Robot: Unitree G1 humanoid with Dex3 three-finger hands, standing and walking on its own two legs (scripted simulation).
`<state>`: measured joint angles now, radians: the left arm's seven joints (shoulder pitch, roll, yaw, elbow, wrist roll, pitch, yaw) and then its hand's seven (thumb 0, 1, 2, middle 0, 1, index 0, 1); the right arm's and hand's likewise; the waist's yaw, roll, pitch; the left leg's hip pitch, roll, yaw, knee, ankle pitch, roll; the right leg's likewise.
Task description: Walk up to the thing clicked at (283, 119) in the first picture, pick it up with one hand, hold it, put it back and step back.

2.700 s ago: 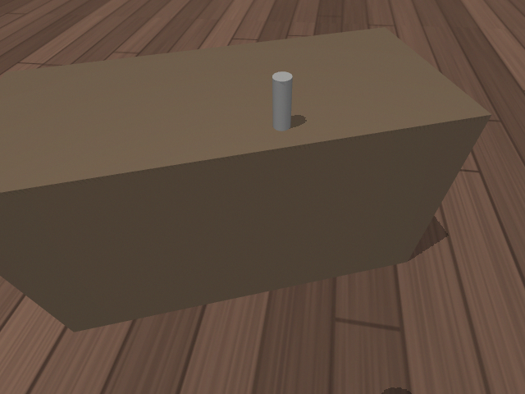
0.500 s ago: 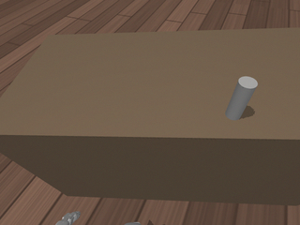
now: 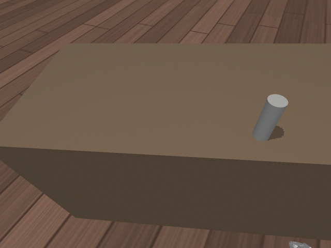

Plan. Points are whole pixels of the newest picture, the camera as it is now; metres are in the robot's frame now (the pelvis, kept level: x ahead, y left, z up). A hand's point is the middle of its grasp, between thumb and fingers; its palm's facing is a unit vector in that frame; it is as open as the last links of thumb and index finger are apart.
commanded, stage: walk up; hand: right
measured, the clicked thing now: (268, 119) +0.45 -0.22 +0.05
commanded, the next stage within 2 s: stand in 0.82 s
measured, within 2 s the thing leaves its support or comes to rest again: neither
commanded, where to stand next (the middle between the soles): +0.06 +0.00 m, yaw -2 degrees
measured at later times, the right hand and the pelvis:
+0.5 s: hand out of the picture +0.07 -0.25 -0.14, palm faces -0.01 +0.94 -0.35, open 7.4 cm; pelvis +0.00 +0.01 +0.02, yaw -1 degrees
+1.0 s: hand out of the picture +0.09 -0.25 -0.14, palm faces -0.01 +0.94 -0.33, open 7.4 cm; pelvis +0.01 +0.00 +0.02, yaw +0 degrees
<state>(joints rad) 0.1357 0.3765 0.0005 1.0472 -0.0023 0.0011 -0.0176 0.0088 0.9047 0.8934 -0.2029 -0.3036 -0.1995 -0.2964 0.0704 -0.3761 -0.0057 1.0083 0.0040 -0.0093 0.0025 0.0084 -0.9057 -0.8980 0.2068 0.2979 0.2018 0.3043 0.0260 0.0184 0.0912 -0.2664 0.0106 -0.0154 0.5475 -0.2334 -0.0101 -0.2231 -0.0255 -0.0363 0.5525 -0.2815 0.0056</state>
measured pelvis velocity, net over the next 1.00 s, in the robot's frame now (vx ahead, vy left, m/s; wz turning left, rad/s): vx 0.01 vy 0.00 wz -0.01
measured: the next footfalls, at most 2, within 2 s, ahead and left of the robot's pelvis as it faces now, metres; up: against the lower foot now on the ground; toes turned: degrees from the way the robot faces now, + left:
none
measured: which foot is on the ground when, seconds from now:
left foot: down 0.00-1.00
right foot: down 0.00-1.00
